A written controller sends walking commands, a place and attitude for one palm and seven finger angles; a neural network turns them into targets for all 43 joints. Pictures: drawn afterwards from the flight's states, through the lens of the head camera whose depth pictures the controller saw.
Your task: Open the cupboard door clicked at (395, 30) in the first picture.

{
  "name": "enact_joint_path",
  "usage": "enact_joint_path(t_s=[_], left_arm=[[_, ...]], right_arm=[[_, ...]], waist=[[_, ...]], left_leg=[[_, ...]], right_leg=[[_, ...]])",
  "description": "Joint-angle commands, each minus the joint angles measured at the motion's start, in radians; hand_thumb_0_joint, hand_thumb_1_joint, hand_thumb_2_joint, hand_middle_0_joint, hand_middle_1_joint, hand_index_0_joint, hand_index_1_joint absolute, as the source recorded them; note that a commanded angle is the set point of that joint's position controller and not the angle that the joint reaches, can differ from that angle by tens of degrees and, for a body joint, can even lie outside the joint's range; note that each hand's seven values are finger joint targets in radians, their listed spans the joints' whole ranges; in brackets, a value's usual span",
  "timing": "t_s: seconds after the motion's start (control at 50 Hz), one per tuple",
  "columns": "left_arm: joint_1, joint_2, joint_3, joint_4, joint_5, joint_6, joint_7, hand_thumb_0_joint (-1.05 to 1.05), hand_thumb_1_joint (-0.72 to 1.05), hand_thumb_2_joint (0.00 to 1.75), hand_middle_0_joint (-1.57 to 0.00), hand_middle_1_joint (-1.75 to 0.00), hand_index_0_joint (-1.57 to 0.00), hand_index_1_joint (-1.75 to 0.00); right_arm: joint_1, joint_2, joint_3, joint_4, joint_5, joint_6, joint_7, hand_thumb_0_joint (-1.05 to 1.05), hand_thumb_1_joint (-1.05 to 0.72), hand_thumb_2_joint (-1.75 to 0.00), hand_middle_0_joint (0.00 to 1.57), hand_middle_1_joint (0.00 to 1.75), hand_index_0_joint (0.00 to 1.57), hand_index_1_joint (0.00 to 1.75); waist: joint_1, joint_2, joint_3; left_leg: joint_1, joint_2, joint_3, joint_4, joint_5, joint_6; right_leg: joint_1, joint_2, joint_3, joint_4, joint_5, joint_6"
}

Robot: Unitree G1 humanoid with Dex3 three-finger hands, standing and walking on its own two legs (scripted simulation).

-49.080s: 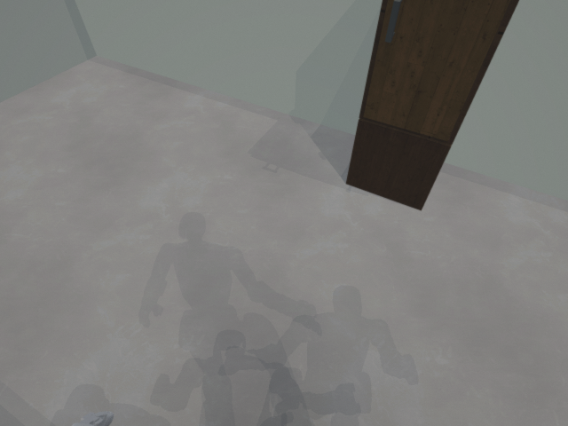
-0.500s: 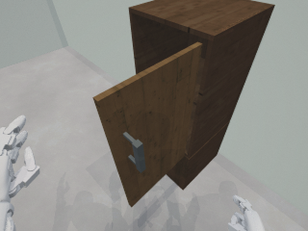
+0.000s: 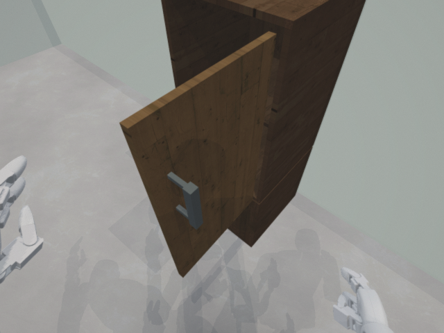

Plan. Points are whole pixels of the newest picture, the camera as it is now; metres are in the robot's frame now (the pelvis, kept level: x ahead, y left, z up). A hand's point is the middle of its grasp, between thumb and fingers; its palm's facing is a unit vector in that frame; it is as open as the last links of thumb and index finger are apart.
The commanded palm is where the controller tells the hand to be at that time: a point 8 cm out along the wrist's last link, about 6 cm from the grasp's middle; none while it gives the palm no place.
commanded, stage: step back with the hand held close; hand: left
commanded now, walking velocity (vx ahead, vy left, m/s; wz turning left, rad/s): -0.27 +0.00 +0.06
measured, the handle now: (185, 201) +0.33 +0.10 +0.05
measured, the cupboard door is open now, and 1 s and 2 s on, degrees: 91 91 91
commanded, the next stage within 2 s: stop stepping back and stand still in 0.90 s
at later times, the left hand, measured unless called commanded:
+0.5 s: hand out of the picture +0.09 +0.30 +0.15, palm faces +0.47 -0.77 -0.44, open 7.4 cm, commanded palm +0.04 +0.34 +0.17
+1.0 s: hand out of the picture +0.03 +0.31 +0.16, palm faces +0.34 -0.86 -0.39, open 7.4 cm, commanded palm -0.05 +0.35 +0.17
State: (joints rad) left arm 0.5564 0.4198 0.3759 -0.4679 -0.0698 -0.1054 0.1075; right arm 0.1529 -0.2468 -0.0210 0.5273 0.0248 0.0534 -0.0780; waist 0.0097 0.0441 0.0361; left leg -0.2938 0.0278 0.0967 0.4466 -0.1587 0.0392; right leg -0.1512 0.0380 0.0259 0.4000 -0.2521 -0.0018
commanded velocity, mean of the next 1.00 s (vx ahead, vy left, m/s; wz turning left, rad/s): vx -0.33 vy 0.00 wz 0.03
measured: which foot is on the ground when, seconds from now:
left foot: down 0.00-0.80, up 0.82-0.92, down 0.94-1.00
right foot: down 0.00-0.54, up 0.56-0.78, down 0.80-0.96, up 0.98-1.00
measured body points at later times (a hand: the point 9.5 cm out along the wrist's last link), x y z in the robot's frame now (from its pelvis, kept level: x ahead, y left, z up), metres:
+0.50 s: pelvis -0.09 +0.03 -0.01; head -0.07 +0.04 +0.43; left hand +0.06 +0.34 +0.18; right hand +0.10 -0.19 -0.10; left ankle +0.03 +0.10 -0.74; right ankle -0.06 -0.11 -0.74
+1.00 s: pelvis -0.21 +0.07 -0.02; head -0.19 +0.10 +0.43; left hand +0.00 +0.35 +0.18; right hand -0.05 -0.18 -0.09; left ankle -0.08 +0.12 -0.74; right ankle -0.25 -0.07 -0.73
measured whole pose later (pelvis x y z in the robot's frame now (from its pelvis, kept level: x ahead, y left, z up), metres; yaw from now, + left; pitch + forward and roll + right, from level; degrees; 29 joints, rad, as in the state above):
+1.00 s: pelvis -0.21 +0.07 -0.02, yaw -4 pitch -2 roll -2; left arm 0.44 0.46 0.41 -0.52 -0.08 -0.18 0.13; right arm 0.16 -0.19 0.01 0.64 -0.01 -0.07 -0.06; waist 0.01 -0.03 0.05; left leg -0.41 -0.03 0.03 0.52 -0.06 0.07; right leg -0.25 0.04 0.05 0.71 -0.47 0.01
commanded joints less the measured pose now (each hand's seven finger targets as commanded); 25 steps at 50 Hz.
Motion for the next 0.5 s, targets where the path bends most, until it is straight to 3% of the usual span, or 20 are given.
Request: enact_joint_path(t_s=[0.0,0.08,0.16,0.2,0.24,0.28,0.3,0.32,0.36,0.38,0.4,0.42,0.44,0.46,0.48], left_arm=[[0.026,0.213,0.196,-0.254,-0.001,-0.088,0.041,0.0,0.9,0.9,-0.2,-0.3,-0.2,-0.3],[0.031,0.189,0.186,-0.239,0.001,-0.107,0.047,0.0,0.9,0.9,-0.2,-0.3,-0.2,-0.3],[0.019,0.169,0.193,-0.24,0.021,-0.131,0.054,0.0,0.9,0.9,-0.2,-0.3,-0.2,-0.3],[-0.009,0.172,0.205,-0.254,0.031,-0.141,0.054,0.0,0.9,0.9,-0.2,-0.3,-0.2,-0.3],[0.011,0.175,0.217,-0.251,0.032,-0.147,0.053,0.0,0.9,0.9,-0.2,-0.3,-0.2,-0.3],[0.015,0.166,0.205,-0.257,0.023,-0.15,0.048,0.0,0.9,0.9,-0.2,-0.3,-0.2,-0.3],[0.0,0.166,0.195,-0.273,0.016,-0.152,0.049,0.0,0.9,0.9,-0.2,-0.3,-0.2,-0.3],[-0.014,0.159,0.175,-0.278,0.013,-0.152,0.049,0.0,0.9,0.9,-0.2,-0.3,-0.2,-0.3],[-0.045,0.158,0.155,-0.279,0.012,-0.154,0.058,0.0,0.9,0.9,-0.2,-0.3,-0.2,-0.3],[-0.057,0.16,0.15,-0.26,0.017,-0.15,0.065,0.0,0.9,0.9,-0.2,-0.3,-0.2,-0.3],[-0.074,0.163,0.148,-0.259,0.019,-0.146,0.072,0.0,0.9,0.9,-0.2,-0.3,-0.2,-0.3],[-0.099,0.155,0.125,-0.261,0.027,-0.142,0.075,0.0,0.9,0.9,-0.2,-0.3,-0.2,-0.3],[-0.126,0.171,0.131,-0.27,0.028,-0.143,0.075,0.0,0.9,0.9,-0.2,-0.3,-0.2,-0.3],[-0.14,0.188,0.144,-0.27,0.025,-0.142,0.074,0.0,0.9,0.9,-0.2,-0.3,-0.2,-0.3],[-0.14,0.201,0.16,-0.275,0.025,-0.149,0.072,0.0,0.9,0.9,-0.2,-0.3,-0.2,-0.3]], right_arm=[[-0.075,-0.106,-0.038,-0.169,-0.004,-0.06,-0.01,0.0,-0.9,-0.9,0.2,0.3,0.2,0.3],[-0.064,-0.111,-0.038,-0.168,-0.004,-0.083,-0.008,0.0,-0.9,-0.9,0.2,0.3,0.2,0.3],[-0.058,-0.125,-0.042,-0.167,-0.006,-0.118,-0.01,0.0,-0.9,-0.9,0.2,0.3,0.2,0.3],[-0.061,-0.13,-0.046,-0.169,-0.008,-0.137,-0.012,0.0,-0.9,-0.9,0.2,0.3,0.2,0.3],[-0.051,-0.12,-0.047,-0.159,-0.01,-0.154,-0.007,0.0,-0.9,-0.9,0.2,0.3,0.2,0.3],[-0.044,-0.114,-0.047,-0.146,-0.012,-0.165,-0.001,0.0,-0.9,-0.9,0.2,0.3,0.2,0.3],[-0.04,-0.113,-0.045,-0.139,-0.015,-0.167,0.001,0.0,-0.9,-0.9,0.2,0.3,0.2,0.3],[-0.039,-0.102,-0.044,-0.132,-0.013,-0.169,0.003,0.0,-0.9,-0.9,0.2,0.3,0.2,0.3],[-0.025,-0.099,-0.05,-0.103,-0.014,-0.169,0.005,0.0,-0.9,-0.9,0.2,0.3,0.2,0.3],[-0.017,-0.097,-0.05,-0.085,-0.018,-0.166,0.004,0.0,-0.9,-0.9,0.2,0.3,0.2,0.3],[-0.011,-0.099,-0.051,-0.069,-0.022,-0.165,0.003,0.0,-0.9,-0.9,0.2,0.3,0.2,0.3],[-0.007,-0.088,-0.044,-0.066,-0.02,-0.161,0.002,0.0,-0.9,-0.9,0.2,0.3,0.2,0.3],[-0.016,-0.088,-0.042,-0.07,-0.019,-0.161,-0.002,0.0,-0.9,-0.9,0.2,0.3,0.2,0.3],[-0.033,-0.096,-0.037,-0.077,-0.021,-0.158,-0.009,0.0,-0.9,-0.9,0.2,0.3,0.2,0.3],[-0.052,-0.101,-0.035,-0.088,-0.02,-0.161,-0.015,0.0,-0.9,-0.9,0.2,0.3,0.2,0.3]], waist=[[0.014,0.049,-0.204],[0.0,0.047,-0.14],[0.002,0.129,-0.106],[0.008,0.165,-0.109],[0.013,0.138,-0.124],[0.005,0.086,-0.108],[-0.001,0.061,-0.116],[-0.004,-0.025,-0.123],[-0.018,-0.118,-0.136],[-0.022,-0.159,-0.128],[-0.029,-0.151,-0.13],[-0.039,-0.158,-0.119],[-0.04,-0.155,-0.107],[-0.035,-0.089,-0.071],[-0.023,0.008,-0.07]], left_leg=[[0.154,0.073,-0.104,-0.026,0.262,0.011],[0.035,0.089,-0.14,-0.085,-0.041,0.014],[-0.2,0.144,-0.237,-0.224,-0.421,0.045],[-0.329,0.181,-0.296,-0.289,-0.541,0.064],[-0.329,0.184,-0.289,-0.27,-0.533,0.066],[-0.27,0.151,-0.257,-0.212,-0.486,0.044],[-0.192,0.115,-0.233,-0.164,-0.419,0.023],[-0.089,0.072,-0.185,-0.088,-0.355,-0.003],[0.103,0.009,-0.121,0.127,-0.213,-0.033],[0.153,-0.01,-0.113,0.228,-0.168,-0.038],[0.186,-0.021,-0.106,0.292,-0.142,-0.038],[0.167,-0.016,-0.12,0.282,-0.123,-0.035],[0.164,-0.012,-0.128,0.212,-0.105,-0.033],[0.128,0.012,-0.159,0.099,-0.071,-0.024],[0.083,0.068,-0.222,-0.022,-0.089,-0.004]], right_leg=[[-0.035,-0.063,0.017,0.011,0.324,0.022],[-0.057,-0.047,0.028,0.012,0.135,0.011],[0.06,-0.001,-0.005,0.126,-0.01,0.012],[0.155,0.023,-0.029,0.224,-0.019,0.014],[0.148,0.027,-0.029,0.238,-0.041,0.005],[0.062,0.012,0.005,0.147,-0.089,-0.015],[-0.011,-0.011,0.043,0.079,-0.091,-0.028],[-0.113,-0.04,0.089,0.0,-0.144,-0.042],[-0.317,-0.137,0.19,-0.123,-0.205,-0.086],[-0.389,-0.19,0.233,-0.155,-0.17,-0.106],[-0.424,-0.222,0.249,-0.158,-0.081,-0.119],[-0.396,-0.232,0.215,-0.119,0.024,-0.111],[-0.381,-0.205,0.177,-0.08,0.071,-0.091],[-0.357,-0.142,0.135,-0.03,0.07,-0.055],[-0.317,-0.065,0.081,0.029,0.01,-0.013]])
